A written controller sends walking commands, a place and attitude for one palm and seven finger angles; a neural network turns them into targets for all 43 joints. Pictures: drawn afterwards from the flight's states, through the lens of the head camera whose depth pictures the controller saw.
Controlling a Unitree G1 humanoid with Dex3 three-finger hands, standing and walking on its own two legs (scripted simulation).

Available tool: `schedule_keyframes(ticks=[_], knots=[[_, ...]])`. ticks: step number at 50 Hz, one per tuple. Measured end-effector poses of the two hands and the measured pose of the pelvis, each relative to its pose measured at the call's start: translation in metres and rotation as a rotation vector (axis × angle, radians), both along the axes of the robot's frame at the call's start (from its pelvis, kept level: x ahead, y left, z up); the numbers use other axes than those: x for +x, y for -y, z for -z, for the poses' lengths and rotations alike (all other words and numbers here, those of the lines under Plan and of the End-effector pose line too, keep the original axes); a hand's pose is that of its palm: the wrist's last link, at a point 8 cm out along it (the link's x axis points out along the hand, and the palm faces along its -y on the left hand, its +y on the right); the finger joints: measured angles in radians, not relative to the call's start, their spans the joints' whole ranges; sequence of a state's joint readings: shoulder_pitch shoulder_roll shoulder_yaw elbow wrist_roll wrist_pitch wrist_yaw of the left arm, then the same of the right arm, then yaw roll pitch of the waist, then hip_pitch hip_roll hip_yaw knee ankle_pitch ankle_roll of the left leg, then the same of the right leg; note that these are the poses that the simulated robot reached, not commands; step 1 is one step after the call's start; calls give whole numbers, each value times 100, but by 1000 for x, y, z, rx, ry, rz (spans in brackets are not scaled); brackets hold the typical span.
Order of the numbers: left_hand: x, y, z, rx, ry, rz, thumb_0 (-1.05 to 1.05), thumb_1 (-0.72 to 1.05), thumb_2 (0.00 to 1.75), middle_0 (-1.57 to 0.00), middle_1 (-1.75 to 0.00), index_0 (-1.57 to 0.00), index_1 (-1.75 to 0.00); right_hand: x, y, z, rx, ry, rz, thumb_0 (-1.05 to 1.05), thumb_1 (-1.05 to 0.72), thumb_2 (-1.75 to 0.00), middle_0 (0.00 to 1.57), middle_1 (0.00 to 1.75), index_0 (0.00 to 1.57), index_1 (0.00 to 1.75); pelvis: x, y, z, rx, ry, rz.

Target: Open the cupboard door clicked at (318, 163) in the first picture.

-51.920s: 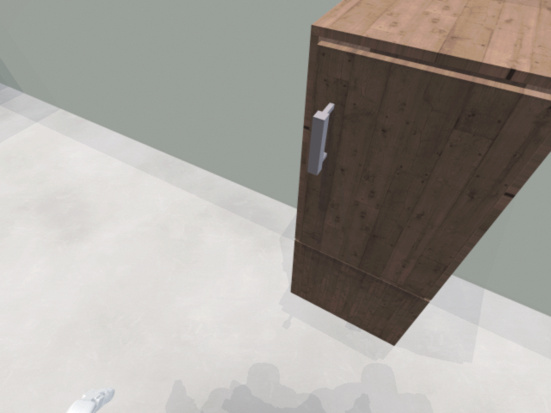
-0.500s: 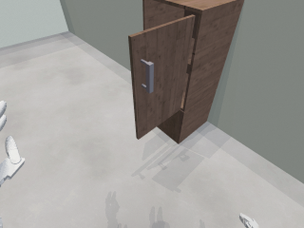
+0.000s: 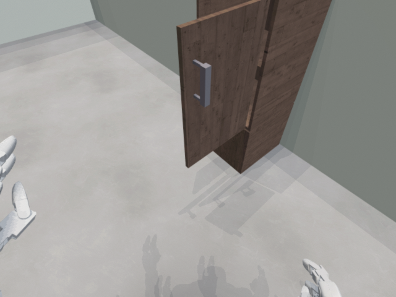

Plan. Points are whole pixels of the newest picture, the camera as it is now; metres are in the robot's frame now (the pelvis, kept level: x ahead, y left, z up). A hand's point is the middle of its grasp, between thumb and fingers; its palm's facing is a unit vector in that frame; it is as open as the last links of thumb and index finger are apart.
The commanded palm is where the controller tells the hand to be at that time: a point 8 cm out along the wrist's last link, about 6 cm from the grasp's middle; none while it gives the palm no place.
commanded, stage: let the arm hang, fingers relaxed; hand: left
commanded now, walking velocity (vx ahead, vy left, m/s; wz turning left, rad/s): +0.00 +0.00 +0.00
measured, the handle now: (200, 83) +0.70 +0.04 +0.06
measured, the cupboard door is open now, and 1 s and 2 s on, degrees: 91 91 91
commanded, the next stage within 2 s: look to check the result in 1.08 s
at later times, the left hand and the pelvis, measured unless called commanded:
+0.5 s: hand out of the picture -0.02 +0.20 -0.16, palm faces +0.06 -0.96 -0.26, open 7.2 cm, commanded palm none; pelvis -0.02 -0.01 +0.01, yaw +4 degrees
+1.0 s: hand out of the picture +0.03 +0.23 -0.15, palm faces +0.05 -0.96 -0.28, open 7.4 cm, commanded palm none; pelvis -0.01 +0.01 +0.01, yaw +3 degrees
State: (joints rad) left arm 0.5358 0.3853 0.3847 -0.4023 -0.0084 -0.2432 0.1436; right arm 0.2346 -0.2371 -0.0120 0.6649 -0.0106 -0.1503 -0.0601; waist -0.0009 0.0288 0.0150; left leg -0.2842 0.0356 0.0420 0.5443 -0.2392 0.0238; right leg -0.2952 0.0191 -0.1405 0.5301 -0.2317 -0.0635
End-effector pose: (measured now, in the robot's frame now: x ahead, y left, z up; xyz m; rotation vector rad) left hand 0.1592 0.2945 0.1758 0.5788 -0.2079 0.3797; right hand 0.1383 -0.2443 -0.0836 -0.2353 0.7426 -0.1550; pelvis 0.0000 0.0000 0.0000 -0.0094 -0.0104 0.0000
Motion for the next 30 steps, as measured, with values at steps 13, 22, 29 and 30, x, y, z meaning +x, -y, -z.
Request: schedule_keyframes(ticks=[13,22,29,30], knots=[[-92,80,296,-549,-1244,-82,1,91,90,-20,-30,-19,-30,-45,12,44,36,-322,-19,1,-90,-90,20,30,20,30,-15,9,7,28,6,-63],[-171,56,306,-611,-1418,-289,-2,97,90,-21,-30,-20,-30,-115,2,51,43,-590,13,1,-90,-90,20,30,20,30,-19,10,-5,-3,16,-73],[-192,33,297,-583,-1474,-364,0,93,90,-21,-30,-20,-30,-139,-8,56,71,-651,41,1,-90,-90,20,30,20,30,-20,1,-9,-1,20,-66],[-192,31,296,-580,-1474,-368,0,93,90,-21,-30,-20,-30,-141,-9,57,73,-654,44,1,-90,-90,20,30,20,30,-20,0,-9,0,21,-65]])
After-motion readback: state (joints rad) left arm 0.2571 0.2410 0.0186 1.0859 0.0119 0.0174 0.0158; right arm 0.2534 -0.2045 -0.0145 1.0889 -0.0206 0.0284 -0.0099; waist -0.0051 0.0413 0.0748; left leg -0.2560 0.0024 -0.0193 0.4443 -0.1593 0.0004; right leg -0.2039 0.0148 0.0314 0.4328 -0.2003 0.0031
